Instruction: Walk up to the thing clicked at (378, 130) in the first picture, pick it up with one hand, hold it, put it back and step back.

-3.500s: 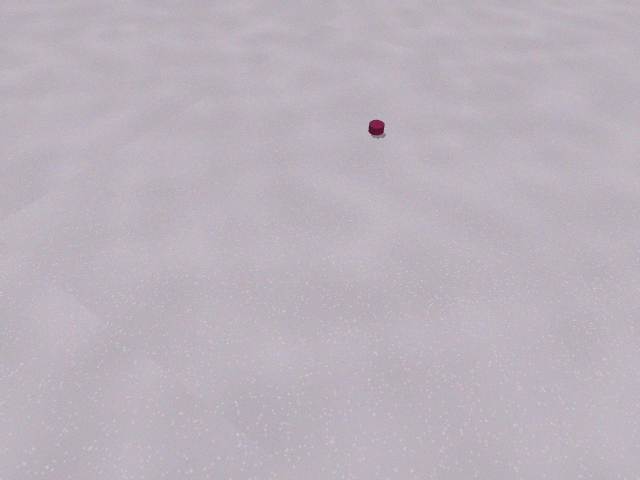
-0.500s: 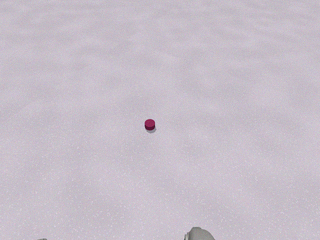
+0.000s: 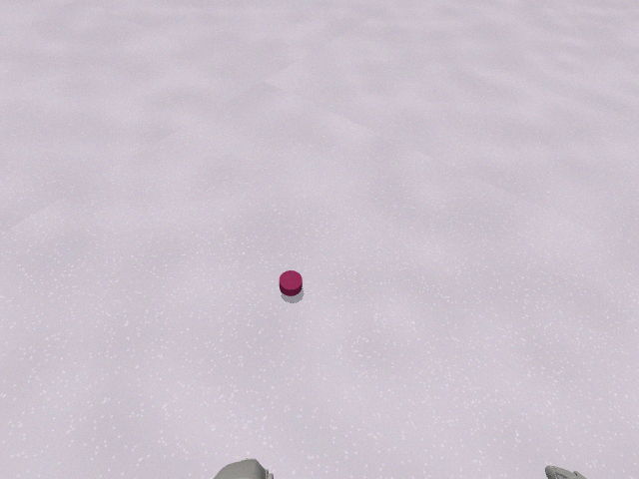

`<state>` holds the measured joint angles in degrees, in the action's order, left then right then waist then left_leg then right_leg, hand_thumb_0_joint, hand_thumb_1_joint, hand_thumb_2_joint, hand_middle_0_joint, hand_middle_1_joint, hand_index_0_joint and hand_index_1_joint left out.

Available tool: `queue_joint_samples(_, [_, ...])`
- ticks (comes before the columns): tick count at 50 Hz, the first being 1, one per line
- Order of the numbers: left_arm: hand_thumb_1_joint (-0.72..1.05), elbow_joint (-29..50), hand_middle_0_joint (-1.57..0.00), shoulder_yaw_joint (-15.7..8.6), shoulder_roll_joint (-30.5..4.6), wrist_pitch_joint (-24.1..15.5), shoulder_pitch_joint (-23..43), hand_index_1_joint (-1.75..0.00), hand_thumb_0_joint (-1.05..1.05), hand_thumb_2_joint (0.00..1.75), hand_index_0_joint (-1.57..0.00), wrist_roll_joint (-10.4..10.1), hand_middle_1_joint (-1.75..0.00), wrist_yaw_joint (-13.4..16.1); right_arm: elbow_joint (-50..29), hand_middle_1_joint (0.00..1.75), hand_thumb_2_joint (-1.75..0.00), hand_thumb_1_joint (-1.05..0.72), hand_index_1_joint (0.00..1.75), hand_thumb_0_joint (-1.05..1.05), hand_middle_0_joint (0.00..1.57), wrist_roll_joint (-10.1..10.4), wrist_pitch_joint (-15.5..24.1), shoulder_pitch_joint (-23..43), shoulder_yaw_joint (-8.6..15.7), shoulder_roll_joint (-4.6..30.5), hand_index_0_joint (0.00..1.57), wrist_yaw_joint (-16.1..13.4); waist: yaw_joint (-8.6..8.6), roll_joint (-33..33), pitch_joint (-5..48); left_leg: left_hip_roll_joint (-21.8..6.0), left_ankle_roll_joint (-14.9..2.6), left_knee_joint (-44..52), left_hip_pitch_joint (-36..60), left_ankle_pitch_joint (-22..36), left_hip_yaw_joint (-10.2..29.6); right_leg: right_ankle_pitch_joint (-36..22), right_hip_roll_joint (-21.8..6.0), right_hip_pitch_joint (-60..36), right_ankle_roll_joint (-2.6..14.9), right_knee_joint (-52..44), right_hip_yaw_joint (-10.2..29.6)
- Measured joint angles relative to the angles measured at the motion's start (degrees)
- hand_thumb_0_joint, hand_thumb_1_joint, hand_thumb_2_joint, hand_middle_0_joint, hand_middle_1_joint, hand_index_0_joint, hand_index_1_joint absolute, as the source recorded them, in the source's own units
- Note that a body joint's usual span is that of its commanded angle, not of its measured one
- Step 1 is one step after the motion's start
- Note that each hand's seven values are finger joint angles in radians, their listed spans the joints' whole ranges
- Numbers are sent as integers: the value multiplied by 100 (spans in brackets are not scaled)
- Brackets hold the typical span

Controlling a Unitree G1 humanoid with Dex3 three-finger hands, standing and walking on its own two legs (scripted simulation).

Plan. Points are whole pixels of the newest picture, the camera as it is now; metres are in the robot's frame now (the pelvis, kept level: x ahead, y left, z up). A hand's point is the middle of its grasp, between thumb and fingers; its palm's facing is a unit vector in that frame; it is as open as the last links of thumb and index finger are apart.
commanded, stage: walk up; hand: left
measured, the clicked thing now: (290, 283) +0.84 +0.08 -0.73
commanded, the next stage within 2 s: none
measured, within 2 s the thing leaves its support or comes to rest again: neither
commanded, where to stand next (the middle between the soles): +0.48 -0.17 m, yaw +3 degrees
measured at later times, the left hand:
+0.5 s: hand (213, 407) +0.23 +0.16 -0.10, palm faces +0.00 -0.91 -0.41, open 7.4 cm
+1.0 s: hand (266, 316) +0.38 +0.10 -0.13, palm faces -0.02 -0.94 -0.34, open 7.4 cm
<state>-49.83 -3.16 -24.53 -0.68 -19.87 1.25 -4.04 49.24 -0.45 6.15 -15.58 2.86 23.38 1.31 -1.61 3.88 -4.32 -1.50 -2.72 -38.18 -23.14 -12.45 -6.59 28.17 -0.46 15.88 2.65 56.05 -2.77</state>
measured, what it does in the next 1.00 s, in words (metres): walks ahead: right foot, then left foot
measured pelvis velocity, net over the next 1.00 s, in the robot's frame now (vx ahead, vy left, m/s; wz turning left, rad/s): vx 0.33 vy -0.17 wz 0.04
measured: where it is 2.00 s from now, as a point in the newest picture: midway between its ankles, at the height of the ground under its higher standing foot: (371, 396)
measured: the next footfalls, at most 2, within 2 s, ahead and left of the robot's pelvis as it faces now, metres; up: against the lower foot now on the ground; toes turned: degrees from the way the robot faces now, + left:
right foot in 0.32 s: +0.24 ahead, -0.24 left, +0.00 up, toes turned -7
left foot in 0.74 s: +0.39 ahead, -0.03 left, +0.00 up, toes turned +7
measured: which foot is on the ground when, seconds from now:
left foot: down 0.00-0.32, up 0.34-0.72, down 0.74-1.00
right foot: up 0.00-0.30, down 0.32-0.76, up 0.78-1.00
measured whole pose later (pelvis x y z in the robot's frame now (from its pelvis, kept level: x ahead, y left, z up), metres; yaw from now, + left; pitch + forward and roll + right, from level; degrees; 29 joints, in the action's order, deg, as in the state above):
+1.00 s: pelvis +0.33 -0.17 +0.02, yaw +2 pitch -3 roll +1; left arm -50.1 -2.9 -24.4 -2.5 -17.2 0.7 -4.2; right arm 48.0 -0.8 4.3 -16.9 2.3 24.3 2.1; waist 0.6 2.9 -4.4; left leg -2.3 -1.4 -32.1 -13.6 -15.7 -4.6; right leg 17.8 -6.7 27.7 0.3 46.4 -0.4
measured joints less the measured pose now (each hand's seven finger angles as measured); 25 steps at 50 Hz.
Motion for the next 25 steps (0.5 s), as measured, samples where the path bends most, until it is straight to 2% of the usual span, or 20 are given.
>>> queue_joint_samples(2, [90, -51, -20, 28, -19, 40, 66, -30, 0, 90, -20, -6, -30, 10, -69, 30, -90, -90, 30, 0, 20, 43, -2, -12, -20, -29, 20, -47, 75, 107, -7, -15, 20, 81, 220, -122, -28, -197, 6, 508, -44, 791, 223])
queue_joint_samples(4, [90, -46, -20, 15, -48, 21, 155, -30, 1, 90, -20, -9, -30, -8, -88, 30, -90, -90, 30, 0, 20, 54, 8, -72, -50, -34, 20, -74, 110, 197, 3, -38, 94, 286, 458, -137, -46, -442, -169, 916, -102, 828, 301])
queue_joint_samples(8, [90, 23, -20, -61, -73, -3, 338, -30, 0, 90, -20, 4, -30, -136, -59, 30, -90, -90, 30, 0, 20, -5, 12, -214, -63, 77, 20, -34, 167, 189, 12, -154, 198, 534, 808, -240, -28, -762, -565, 1363, -230, -113, 343])
queue_joint_samples(11, [91, 10, -20, -101, -83, 3, 459, -30, 0, 90, -20, 18, -30, -230, -2, 30, -90, -90, 30, 0, 20, -25, -6, -323, -26, 211, 20, 9, 229, 60, 47, -294, 264, 564, 1002, -426, 17, -1139, -720, 1387, -240, -949, 332])
queue_joint_samples(15, [90, -36, -20, -173, -168, -58, 487, -30, 0, 90, -20, 29, -30, -280, 143, 30, -90, -89, 30, 1, 20, -34, -125, -440, 35, 362, 20, 29, 282, -142, 199, -543, 349, 265, 1135, -895, 133, -1418, -681, 958, -202, -1724, 155])
queue_joint_samples(17, [90, -37, -20, -240, -182, -150, 505, -30, 0, 90, -20, 65, -30, -232, 233, 30, -90, -90, 30, 1, 20, -58, -209, -458, 63, 435, 20, -8, 259, -376, 201, -774, 153, -441, 965, -1277, 360, -1464, -481, 832, -285, -1569, -34])
queue_joint_samples(19, [90, 22, -20, -227, -139, -240, 510, -30, 0, 90, -20, 50, -30, -136, 385, 30, -90, -90, 30, 1, 20, -34, -334, -372, 62, 420, 20, -74, 172, -468, 181, -541, 93, -1660, 479, -1475, 702, -1184, -419, 806, -249, -1316, -142])
queue_joint_samples(21, [90, 53, -20, -159, -29, -269, 474, -30, 0, 90, -20, -6, -30, -63, 483, 29, -90, -90, 30, 1, 20, 20, -373, -244, 32, 415, 20, -86, 71, -571, 135, -291, 85, -2396, 37, -1258, 808, -1134, -356, 592, -181, -1497, -216])
queue_joint_samples(25, [90, 26, -20, -54, 92, -284, 276, -30, 0, 90, -20, -40, -30, 20, 441, 29, -90, -90, 30, 1, 20, 38, -266, -87, -26, 309, 20, -9, -33, -660, 87, -157, 113, -2147, -473, -852, 642, -1199, -211, 86, -62, -2110, -352])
